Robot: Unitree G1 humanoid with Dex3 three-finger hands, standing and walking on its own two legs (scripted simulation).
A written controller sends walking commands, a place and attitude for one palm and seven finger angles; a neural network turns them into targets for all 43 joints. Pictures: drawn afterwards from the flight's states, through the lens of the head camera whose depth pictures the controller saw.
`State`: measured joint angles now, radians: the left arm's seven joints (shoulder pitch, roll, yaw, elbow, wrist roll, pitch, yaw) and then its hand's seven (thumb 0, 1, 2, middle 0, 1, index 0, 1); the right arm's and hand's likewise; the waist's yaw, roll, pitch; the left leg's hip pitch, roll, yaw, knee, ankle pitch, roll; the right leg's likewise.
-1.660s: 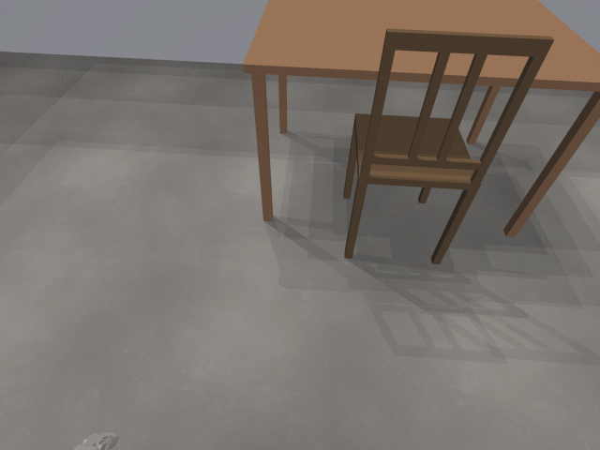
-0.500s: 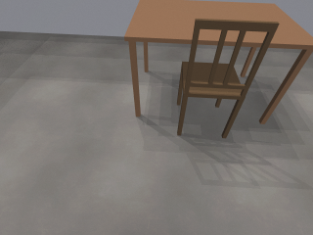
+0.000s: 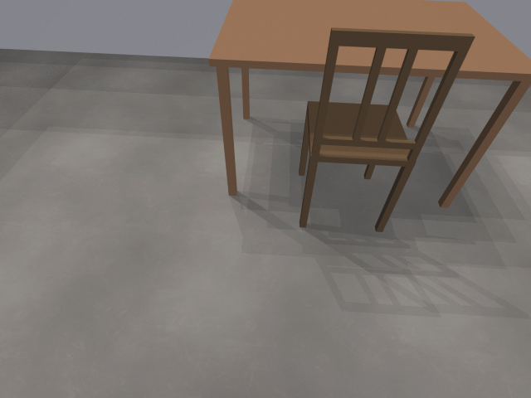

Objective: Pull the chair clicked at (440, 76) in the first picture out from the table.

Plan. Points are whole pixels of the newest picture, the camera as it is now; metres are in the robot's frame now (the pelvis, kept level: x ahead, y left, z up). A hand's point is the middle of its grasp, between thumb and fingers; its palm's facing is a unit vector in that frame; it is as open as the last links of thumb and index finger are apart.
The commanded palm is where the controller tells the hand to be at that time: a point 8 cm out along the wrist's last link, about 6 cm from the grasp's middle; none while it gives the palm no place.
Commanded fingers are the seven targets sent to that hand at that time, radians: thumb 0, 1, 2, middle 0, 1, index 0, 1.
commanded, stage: walk to a spot facing it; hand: left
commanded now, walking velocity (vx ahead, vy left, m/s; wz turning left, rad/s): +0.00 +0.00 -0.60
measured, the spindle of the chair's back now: (367, 98) +1.03 -0.26 -0.07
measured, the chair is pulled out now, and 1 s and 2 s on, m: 0.00 0.00 0.00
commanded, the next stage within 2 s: none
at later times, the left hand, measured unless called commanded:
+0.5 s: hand out of the picture +0.04 +0.16 -0.16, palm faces -0.18 -0.95 -0.24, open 7.4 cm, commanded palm none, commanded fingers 0.00 0.90 0.90 -0.20 -0.30 -0.20 -0.30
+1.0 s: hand (166, 395) +0.16 +0.19 -0.17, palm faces -0.48 -0.85 -0.22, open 7.4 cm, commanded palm none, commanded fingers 0.00 0.90 0.90 -0.20 -0.30 -0.20 -0.30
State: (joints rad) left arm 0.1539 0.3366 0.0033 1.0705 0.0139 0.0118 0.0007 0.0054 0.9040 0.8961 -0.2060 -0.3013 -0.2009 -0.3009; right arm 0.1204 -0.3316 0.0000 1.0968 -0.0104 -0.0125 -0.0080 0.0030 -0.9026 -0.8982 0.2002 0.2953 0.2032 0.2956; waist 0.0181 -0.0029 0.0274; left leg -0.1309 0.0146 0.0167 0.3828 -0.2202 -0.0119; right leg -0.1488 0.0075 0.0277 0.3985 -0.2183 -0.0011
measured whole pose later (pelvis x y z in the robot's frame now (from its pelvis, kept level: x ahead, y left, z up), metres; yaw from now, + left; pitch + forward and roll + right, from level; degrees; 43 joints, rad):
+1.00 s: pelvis -0.02 +0.04 +0.00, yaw -33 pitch +0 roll -1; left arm 0.21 0.29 0.10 0.90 0.03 0.09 -0.05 0.01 0.91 0.90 -0.20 -0.30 -0.19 -0.30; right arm 0.25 -0.19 -0.02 0.91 -0.03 -0.01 -0.02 0.00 -0.90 -0.90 0.20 0.30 0.20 0.30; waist 0.02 -0.04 0.04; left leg -0.15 0.07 0.13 0.47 -0.31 0.01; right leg -0.50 -0.02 0.00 1.05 -0.39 0.07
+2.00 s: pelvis +0.22 -0.22 -0.01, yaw -65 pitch -1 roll +0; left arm 0.15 0.19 0.09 0.98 0.04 0.04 -0.05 0.01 0.91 0.90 -0.20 -0.30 -0.19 -0.30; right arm 0.44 -0.15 -0.04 1.08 -0.03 -0.08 -0.02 0.00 -0.92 -0.90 0.20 0.29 0.20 0.30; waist -0.03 -0.03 0.06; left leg 0.04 0.08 0.35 0.35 -0.36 -0.01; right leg -0.62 -0.11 -0.10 0.86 -0.13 0.01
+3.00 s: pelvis +0.33 -0.51 -0.01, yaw -60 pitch +2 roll -1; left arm 0.16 0.21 0.09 0.94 0.02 0.04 0.02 0.01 0.91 0.90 -0.20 -0.30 -0.20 -0.30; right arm 0.24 -0.19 -0.07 0.97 -0.03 0.03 0.00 0.00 -0.91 -0.90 0.20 0.30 0.20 0.30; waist -0.03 0.01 0.04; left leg -0.33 -0.04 -0.04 0.48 -0.18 0.04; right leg -0.43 -0.06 -0.01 0.88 -0.43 0.08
